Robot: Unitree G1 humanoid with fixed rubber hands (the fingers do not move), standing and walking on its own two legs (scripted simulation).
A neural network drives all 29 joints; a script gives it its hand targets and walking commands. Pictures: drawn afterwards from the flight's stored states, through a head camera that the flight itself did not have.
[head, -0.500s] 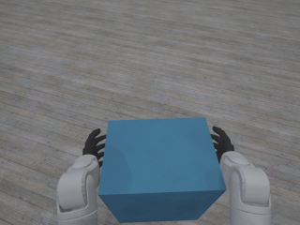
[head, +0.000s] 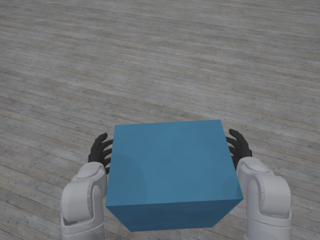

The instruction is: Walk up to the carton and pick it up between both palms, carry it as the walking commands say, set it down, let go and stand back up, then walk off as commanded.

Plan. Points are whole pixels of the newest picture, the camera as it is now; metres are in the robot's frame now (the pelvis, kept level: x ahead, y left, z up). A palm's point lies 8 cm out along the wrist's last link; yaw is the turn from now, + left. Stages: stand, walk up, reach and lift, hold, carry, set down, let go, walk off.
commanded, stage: carry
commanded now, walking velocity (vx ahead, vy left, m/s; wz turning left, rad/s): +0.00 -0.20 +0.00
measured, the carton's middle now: (169, 182) +0.25 +0.00 +0.02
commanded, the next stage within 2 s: none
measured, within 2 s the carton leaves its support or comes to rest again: neither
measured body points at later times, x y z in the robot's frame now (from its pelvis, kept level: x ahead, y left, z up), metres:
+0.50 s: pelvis -0.05 -0.15 +0.01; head -0.04 -0.17 +0.46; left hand +0.22 -0.01 +0.09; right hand +0.20 -0.33 +0.08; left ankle -0.07 -0.02 -0.66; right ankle -0.02 -0.23 -0.72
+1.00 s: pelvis -0.10 -0.30 +0.00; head -0.09 -0.31 +0.45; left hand +0.18 -0.16 +0.09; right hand +0.16 -0.48 +0.08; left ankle -0.09 -0.11 -0.71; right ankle -0.08 -0.41 -0.73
